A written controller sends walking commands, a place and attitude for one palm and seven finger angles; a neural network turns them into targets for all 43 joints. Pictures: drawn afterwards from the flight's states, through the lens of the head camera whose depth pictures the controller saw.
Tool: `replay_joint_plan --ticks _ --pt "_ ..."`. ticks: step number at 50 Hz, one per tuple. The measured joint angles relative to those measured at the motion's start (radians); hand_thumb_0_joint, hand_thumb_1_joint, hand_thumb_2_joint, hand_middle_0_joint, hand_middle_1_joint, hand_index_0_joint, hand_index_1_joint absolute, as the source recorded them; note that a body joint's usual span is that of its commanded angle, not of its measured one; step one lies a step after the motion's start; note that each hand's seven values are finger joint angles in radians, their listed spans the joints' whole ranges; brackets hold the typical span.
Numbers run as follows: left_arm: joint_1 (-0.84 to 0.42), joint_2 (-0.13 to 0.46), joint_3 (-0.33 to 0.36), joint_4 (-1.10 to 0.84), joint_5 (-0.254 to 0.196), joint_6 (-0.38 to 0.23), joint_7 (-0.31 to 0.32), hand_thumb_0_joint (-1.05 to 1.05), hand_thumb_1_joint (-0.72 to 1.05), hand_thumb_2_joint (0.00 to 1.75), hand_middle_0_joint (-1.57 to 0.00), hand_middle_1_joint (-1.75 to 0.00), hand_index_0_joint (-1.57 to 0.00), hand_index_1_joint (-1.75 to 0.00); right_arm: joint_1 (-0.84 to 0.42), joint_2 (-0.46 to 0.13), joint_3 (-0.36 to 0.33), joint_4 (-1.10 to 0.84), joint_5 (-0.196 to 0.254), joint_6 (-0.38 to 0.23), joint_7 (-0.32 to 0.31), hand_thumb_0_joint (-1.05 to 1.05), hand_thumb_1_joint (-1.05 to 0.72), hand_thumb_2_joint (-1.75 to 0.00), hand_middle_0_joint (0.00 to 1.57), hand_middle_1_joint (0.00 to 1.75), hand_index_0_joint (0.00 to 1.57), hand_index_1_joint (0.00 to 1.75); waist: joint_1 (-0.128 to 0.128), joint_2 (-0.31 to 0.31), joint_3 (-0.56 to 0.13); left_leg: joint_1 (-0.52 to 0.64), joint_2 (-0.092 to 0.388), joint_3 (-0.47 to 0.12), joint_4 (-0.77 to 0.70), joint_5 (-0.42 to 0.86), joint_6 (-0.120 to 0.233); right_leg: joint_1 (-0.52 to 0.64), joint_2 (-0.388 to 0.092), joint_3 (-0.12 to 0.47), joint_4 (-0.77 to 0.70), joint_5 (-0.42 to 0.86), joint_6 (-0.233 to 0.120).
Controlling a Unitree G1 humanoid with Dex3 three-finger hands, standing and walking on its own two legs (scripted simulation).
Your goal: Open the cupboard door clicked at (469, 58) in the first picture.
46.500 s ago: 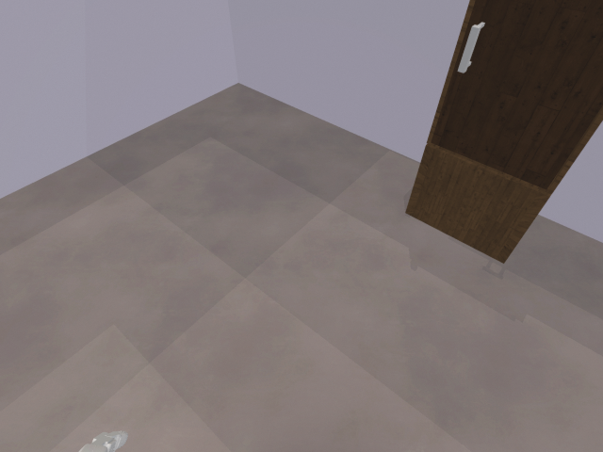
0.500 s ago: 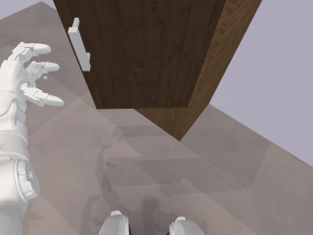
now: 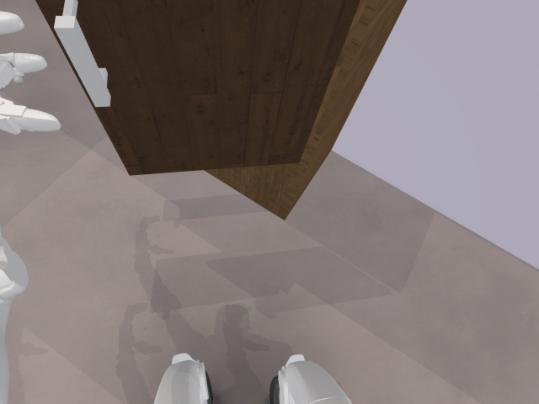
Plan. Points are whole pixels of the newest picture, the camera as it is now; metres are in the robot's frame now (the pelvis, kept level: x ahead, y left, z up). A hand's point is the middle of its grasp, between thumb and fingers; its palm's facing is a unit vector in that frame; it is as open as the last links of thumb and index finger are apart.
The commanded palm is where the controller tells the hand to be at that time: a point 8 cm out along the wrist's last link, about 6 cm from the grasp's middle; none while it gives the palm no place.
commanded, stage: move the hooked fingers beside the handle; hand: left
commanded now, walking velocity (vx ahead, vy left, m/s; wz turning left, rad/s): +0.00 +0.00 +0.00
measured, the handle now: (87, 55) +0.59 +0.20 +0.09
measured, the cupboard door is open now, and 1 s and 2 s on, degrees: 41 41 41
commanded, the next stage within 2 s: slide the fingers in behind the handle in 1.72 s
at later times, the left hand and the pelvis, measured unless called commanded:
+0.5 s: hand (8, 92) +0.51 +0.27 +0.11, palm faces +0.03 -1.00 +0.00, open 14.0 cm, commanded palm +0.49 +0.30 +0.10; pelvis +0.00 +0.01 +0.00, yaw +0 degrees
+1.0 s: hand (21, 89) +0.52 +0.27 +0.10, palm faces +0.05 -1.00 -0.02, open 14.0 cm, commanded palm +0.51 +0.31 +0.09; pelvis -0.01 +0.00 -0.01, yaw +0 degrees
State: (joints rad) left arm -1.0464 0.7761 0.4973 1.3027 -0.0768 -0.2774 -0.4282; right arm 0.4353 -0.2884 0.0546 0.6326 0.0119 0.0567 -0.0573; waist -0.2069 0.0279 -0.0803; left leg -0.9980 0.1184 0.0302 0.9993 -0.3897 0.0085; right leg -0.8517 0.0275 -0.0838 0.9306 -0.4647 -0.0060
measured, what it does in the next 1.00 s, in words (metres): stands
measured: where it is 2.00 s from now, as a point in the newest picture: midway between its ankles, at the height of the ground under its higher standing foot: outside the picture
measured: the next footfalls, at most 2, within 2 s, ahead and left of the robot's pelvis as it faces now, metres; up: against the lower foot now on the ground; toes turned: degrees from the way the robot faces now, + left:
none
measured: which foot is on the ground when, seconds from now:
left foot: down 0.00-1.00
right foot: down 0.00-1.00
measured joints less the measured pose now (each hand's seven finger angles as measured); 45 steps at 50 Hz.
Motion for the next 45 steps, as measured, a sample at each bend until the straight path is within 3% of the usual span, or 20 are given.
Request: replay_joint_plan --ticks 10,16,23,28,31,39,45 --pt "0.091 -0.066 0.009 -0.086 -0.017 -0.028 0.015 -0.02 -0.5 0.3 -0.3 -1.2 -0.3 -1.2 0.013 0.013 -0.008 -0.013 -0.012 0.025 0.024 0.0 -0.9 -0.9 0.2 0.3 0.21 0.3 0.018 0.001 -0.014 0.025 -0.004 0.017 -0.012 -0.012 0.012 0.025 -0.004 0.017 -0.025 0.002 0.014" --pt "0.111 -0.076 0.012 -0.085 -0.007 -0.027 0.03 -0.02 -0.5 0.3 -0.3 -1.2 -0.3 -1.2 -0.005 0.016 -0.006 -0.024 -0.011 0.03 0.027 0.0 -0.9 -0.9 0.2 0.3 0.21 0.3 0.019 -0.005 -0.018 0.037 -0.008 0.014 -0.01 -0.016 0.015 0.042 -0.007 0.014 -0.028 0.0 0.017" --pt "0.107 -0.102 -0.027 -0.113 -0.028 -0.054 0.032 -0.02 -0.5 0.3 -0.3 -1.2 -0.29 -1.2 -0.027 0.014 -0.014 -0.015 -0.012 0.028 0.029 0.0 -0.9 -0.9 0.2 0.3 0.21 0.3 0.036 -0.005 -0.017 0.04 -0.014 0.004 -0.004 -0.014 0.015 0.051 -0.011 0.004 -0.025 -0.001 0.017" --pt "0.078 -0.118 -0.067 -0.069 -0.031 -0.034 0.033 -0.01 -0.5 0.3 -0.3 -1.2 -0.29 -1.2 -0.038 0.008 -0.01 -0.014 -0.009 0.028 0.026 0.0 -0.9 -0.9 0.2 0.3 0.21 0.3 0.037 -0.002 -0.02 0.039 -0.02 -0.003 -0.003 -0.008 0.015 0.053 -0.016 -0.003 -0.019 -0.002 0.016" --pt "0.056 -0.115 -0.067 -0.043 -0.015 -0.023 0.051 -0.01 -0.5 0.3 -0.3 -1.2 -0.3 -1.2 -0.047 0.006 -0.005 -0.022 -0.01 0.021 0.023 0.0 -0.9 -0.9 0.2 0.3 0.21 0.3 0.028 -0.002 -0.011 0.027 -0.021 -0.006 0.003 -0.003 0.014 0.038 -0.017 -0.006 -0.006 -0.002 0.014" --pt "0.044 -0.086 -0.008 -0.056 0.006 -0.071 0.077 -0.02 -0.5 0.3 -0.3 -1.2 -0.3 -1.2 -0.041 0.006 -0.001 -0.015 -0.012 0.01 0.023 0.0 -0.91 -0.9 0.2 0.3 0.21 0.3 0.01 0.0 -0.004 -0.003 -0.007 -0.003 0.02 0.0 0.006 -0.002 -0.006 0.001 0.021 -0.001 0.006" --pt "0.0 -0.005 -0.019 0.029 0.017 -0.013 0.046 -0.01 -0.5 0.3 -0.3 -1.2 -0.3 -1.2 -0.019 -0.001 0.013 -0.016 0.002 0.017 0.011 0.0 -0.91 -0.9 0.2 0.3 0.21 0.3 -0.006 0.011 0.006 -0.018 -0.001 -0.012 0.025 0.002 0.001 -0.014 0.002 -0.007 0.024 0.0 0.0"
